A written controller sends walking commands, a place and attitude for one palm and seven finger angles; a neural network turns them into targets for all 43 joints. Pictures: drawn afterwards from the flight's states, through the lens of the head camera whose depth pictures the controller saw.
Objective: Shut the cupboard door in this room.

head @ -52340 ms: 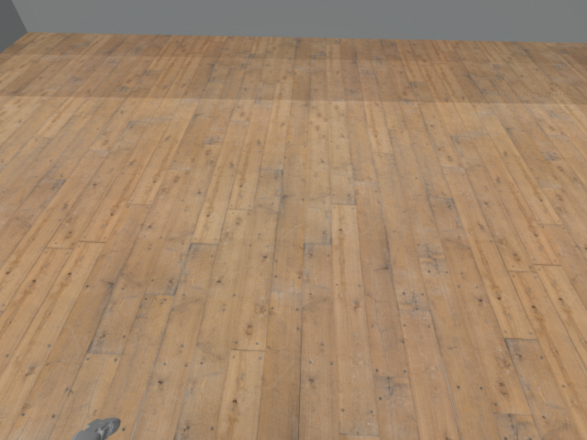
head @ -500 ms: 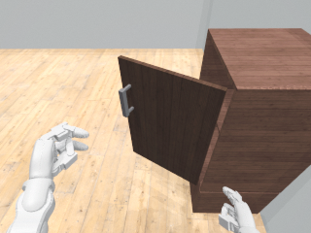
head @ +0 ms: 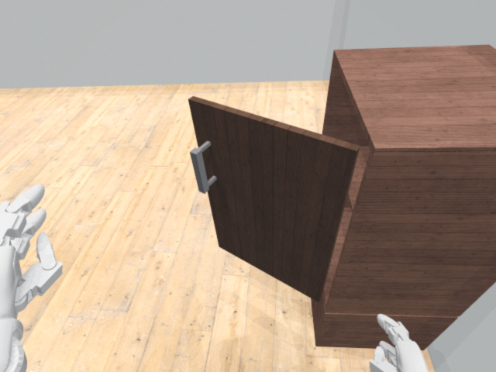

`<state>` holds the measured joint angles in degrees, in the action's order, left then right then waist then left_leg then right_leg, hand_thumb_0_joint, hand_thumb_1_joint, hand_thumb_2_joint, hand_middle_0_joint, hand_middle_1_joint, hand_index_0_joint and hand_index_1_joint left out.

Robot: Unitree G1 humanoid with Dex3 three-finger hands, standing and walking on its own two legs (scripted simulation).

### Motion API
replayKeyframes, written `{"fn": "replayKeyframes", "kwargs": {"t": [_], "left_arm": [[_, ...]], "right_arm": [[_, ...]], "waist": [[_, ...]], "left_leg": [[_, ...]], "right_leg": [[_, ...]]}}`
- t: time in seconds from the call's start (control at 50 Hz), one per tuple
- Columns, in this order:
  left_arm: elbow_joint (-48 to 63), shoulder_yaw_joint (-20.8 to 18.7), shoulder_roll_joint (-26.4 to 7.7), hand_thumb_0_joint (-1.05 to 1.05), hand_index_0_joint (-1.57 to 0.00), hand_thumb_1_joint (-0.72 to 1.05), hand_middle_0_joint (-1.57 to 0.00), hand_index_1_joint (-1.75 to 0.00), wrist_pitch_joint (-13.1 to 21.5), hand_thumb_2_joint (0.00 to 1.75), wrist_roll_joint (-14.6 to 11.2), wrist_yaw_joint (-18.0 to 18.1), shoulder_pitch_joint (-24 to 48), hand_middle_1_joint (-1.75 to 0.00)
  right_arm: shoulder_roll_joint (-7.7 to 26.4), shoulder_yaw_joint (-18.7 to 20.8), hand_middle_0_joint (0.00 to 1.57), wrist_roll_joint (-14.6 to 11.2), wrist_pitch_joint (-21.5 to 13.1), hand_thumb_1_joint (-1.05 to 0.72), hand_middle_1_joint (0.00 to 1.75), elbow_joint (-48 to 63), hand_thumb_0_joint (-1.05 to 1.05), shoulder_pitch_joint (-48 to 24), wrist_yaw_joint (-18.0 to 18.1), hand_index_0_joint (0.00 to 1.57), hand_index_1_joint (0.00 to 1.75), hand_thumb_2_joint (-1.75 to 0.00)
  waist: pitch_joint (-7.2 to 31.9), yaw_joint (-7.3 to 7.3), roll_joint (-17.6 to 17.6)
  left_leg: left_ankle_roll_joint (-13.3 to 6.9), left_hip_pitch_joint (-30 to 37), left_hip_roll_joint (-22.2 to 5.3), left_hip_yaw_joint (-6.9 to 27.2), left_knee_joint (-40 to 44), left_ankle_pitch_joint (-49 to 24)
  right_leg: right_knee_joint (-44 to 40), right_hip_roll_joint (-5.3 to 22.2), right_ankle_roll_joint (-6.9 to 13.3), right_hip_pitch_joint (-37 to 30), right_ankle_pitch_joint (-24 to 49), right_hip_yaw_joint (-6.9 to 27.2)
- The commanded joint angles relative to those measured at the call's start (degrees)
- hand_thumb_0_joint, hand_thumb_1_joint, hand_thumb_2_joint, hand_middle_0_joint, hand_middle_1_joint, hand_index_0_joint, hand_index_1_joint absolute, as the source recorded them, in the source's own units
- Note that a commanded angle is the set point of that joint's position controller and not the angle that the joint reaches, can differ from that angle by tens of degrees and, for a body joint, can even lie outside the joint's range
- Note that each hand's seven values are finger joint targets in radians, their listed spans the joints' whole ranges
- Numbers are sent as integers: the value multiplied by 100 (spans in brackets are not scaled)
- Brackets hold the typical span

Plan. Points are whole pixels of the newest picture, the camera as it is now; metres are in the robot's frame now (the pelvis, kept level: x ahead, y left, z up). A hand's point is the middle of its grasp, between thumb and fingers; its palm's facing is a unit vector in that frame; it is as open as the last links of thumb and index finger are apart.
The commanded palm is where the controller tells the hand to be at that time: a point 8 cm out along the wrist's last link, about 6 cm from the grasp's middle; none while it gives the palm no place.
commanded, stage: draw the hand back to the body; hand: left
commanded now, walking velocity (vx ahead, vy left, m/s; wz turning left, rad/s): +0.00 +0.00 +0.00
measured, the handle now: (205, 167) +0.59 +0.20 -0.02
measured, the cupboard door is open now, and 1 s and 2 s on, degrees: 59 59 59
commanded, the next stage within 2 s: step back with the hand held close in 0.18 s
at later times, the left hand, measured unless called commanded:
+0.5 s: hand (68, 256) +0.21 +0.26 +0.15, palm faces +0.38 -0.79 -0.48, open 7.4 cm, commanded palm +0.15 +0.30 +0.17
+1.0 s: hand out of the picture +0.10 +0.31 +0.15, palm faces +0.45 -0.76 -0.47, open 7.4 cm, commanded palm +0.03 +0.34 +0.17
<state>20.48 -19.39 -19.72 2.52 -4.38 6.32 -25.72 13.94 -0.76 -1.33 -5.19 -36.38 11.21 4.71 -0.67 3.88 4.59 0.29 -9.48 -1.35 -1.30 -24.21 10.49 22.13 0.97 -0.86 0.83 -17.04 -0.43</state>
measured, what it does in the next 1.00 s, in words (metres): shifts its weight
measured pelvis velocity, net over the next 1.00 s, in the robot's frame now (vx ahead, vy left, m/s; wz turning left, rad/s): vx -0.09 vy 0.03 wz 0.05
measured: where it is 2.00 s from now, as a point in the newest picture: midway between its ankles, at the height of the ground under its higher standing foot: outside the picture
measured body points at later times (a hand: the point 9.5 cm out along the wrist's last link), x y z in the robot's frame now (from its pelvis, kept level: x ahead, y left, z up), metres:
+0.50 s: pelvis +0.01 +0.00 +0.00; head +0.01 -0.02 +0.45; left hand +0.18 +0.30 +0.18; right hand +0.19 -0.23 -0.09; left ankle +0.03 +0.13 -0.74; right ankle -0.05 -0.13 -0.74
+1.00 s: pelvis -0.09 +0.03 -0.02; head -0.08 +0.05 +0.43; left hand +0.07 +0.34 +0.17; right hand +0.09 -0.20 -0.09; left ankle +0.03 +0.13 -0.74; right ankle -0.07 -0.12 -0.74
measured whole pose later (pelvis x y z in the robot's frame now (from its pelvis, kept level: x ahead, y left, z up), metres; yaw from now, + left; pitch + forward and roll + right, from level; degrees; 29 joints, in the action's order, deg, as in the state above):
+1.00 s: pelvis -0.09 +0.03 -0.02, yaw +3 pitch -1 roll -3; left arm 26.9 -24.6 -25.2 11.9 -2.2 7.8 -29.3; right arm 12.2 -0.2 -0.7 -2.4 -32.0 12.3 5.5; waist -1.8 -0.4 1.3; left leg -3.1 -27.0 -1.4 0.0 -33.9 7.8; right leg 33.8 -1.2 -2.8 15.9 -16.4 1.0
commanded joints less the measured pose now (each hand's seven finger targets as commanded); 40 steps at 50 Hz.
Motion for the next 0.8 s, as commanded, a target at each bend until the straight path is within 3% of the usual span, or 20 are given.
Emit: {"fn": "replayKeyframes", "kwargs": {"t": [0.0,0.04,0.08,0.2,0.26,0.28,0.3,0.32,0.34,0.36,0.38,0.44,0.46,0.54,0.58,0.64,0.68,0.74,0.76,0.78], "left_arm": [[1393,-669,-1278,0,-20,90,-20,-30,413,90,-1,55,633,-30],[1606,-887,-1536,0,-20,90,-20,-30,448,90,18,91,604,-30],[1624,-801,-1391,0,-20,90,-20,-30,446,90,15,87,450,-30],[1157,-771,-1216,0,-20,90,-20,-30,369,90,-46,35,286,-30],[1028,-665,-1078,0,-20,90,-20,-30,340,90,-52,-24,188,-30],[1070,-701,-1132,0,-20,90,-20,-30,335,90,-61,-26,225,-30],[1478,-1200,-1758,0,-20,90,-20,-30,596,90,-45,-15,870,-30],[1060,-1036,-1567,0,-20,90,-20,-30,665,90,-47,-39,442,-30],[1099,-1101,-1689,0,-20,90,-20,-30,693,90,-19,-38,388,-30],[1086,-899,-1455,0,-20,90,-20,-30,738,90,-9,-59,228,-30],[1174,-907,-1460,0,-20,90,-20,-30,783,90,-8,-46,134,-30],[1521,-1096,-1649,0,-20,90,-20,-30,826,90,-11,9,-92,-30],[1569,-1039,-1555,0,-20,90,-20,-30,825,90,-29,18,-217,-30],[1858,-1377,-1882,0,-20,90,-20,-30,808,90,-53,106,-362,-30],[1808,-1291,-1732,0,-20,90,-20,-30,790,90,-98,122,-517,-30],[1648,-1435,-1831,0,-20,90,-20,-30,780,90,-114,161,-717,-30],[1632,-1234,-1627,0,-20,90,-20,-30,818,90,-132,170,-702,-30],[1470,-1364,-1741,0,-20,90,-20,-30,909,90,-90,214,-690,-30],[1484,-1167,-1517,0,-20,90,-20,-30,962,90,-85,209,-668,-30],[1525,-1206,-1556,0,-20,90,-20,-30,1021,90,-49,225,-564,-30]], "right_arm": [[508,190,20,18,-376,-90,30,993,0,-868,98,20,30,-90],[507,185,20,42,-421,-90,30,957,0,-861,99,20,30,-90],[438,152,20,30,-426,-90,30,978,0,-867,84,20,30,-90],[434,160,20,2,-346,-90,30,978,0,-822,60,20,30,-90],[462,186,20,-6,-286,-90,30,995,0,-804,56,20,30,-90],[470,191,20,-1,-264,-90,30,1011,0,-805,43,20,30,-90],[577,217,20,1,-123,-90,30,1115,0,-862,25,20,30,-90],[513,220,20,24,-42,-90,30,1007,0,-899,50,20,30,-90],[519,232,20,39,5,-90,30,1031,0,-940,57,20,30,-90],[474,238,20,40,68,-90,30,1040,0,-912,43,20,30,-90],[485,267,20,37,122,-90,30,1070,0,-872,45,20,30,-90],[555,333,20,47,244,-90,30,1149,0,-821,74,20,30,-90],[519,322,20,35,294,-90,30,1188,0,-812,81,20,30,-90],[606,375,20,43,431,-90,30,1306,0,-776,128,20,30,-90],[567,364,20,17,507,-90,30,1380,0,-740,128,20,30,-90],[648,417,20,23,521,-90,30,1384,0,-707,136,20,30,-90],[625,385,20,-1,516,-90,30,1406,0,-691,124,20,30,-90],[728,404,20,22,418,-90,30,1367,0,-690,145,20,30,-90],[666,361,20,-2,392,-90,30,1380,0,-675,143,20,30,-90],[708,366,20,-7,349,-90,30,1386,0,-688,148,20,30,-90]], "waist": [[498,-22,-274],[627,23,-87],[576,19,65],[120,-36,-237],[190,-45,-323],[264,-26,-402],[140,-235,-498],[253,-267,-707],[257,-241,-687],[411,-270,-688],[586,-267,-571],[996,-263,-215],[1087,-278,-163],[1307,-254,-107],[1323,-279,-186],[1258,-265,-110],[1111,-320,-77],[839,-318,54],[743,-353,54],[629,-354,74]], "left_leg": [[-292,888,125,-193,221,-640],[-273,912,161,-211,164,-831],[-251,883,152,-231,120,-993],[-229,732,101,-251,182,-915],[-251,792,74,-273,200,-1022],[-252,784,75,-255,209,-1006],[-308,474,-12,-231,-236,-790],[-310,432,25,-238,-414,-792],[-307,433,68,-266,-462,-831],[-302,343,67,-278,-478,-928],[-296,351,42,-296,-486,-1092],[-283,584,-57,-279,-401,-1922],[-288,574,-95,-252,-390,-2187],[-269,518,-211,-143,-319,-2739],[-263,361,-269,-113,-264,-2760],[-255,85,-325,-60,-123,-2292],[-260,-225,-366,-5,14,-1771],[-335,-1019,-440,192,385,-251],[-364,-1366,-453,260,502,343],[-408,-1755,-489,354,643,991]], "right_leg": [[-492,-151,14,843,1199,-89],[-503,-152,31,731,1462,-74],[-416,-139,41,715,1666,-90],[-499,-178,4,930,1575,-109],[-448,-155,-14,876,1717,-110],[-427,-157,-20,841,1704,-112],[-648,201,-42,1314,2134,151],[-586,344,-41,1346,2498,138],[-580,383,-79,1355,2920,177],[-433,418,-82,1243,3099,132],[-293,426,-88,1167,3223,117],[-35,299,-108,1085,3277,33],[78,268,-94,1006,3302,-18],[315,92,-92,916,3148,-89],[425,43,-94,835,3015,-112],[410,-22,-114,876,2526,-94],[424,-43,-117,879,2111,-78],[445,-159,-136,676,1396,-49],[504,-159,-134,546,1223,-53],[592,-203,-144,407,1049,-22]]}}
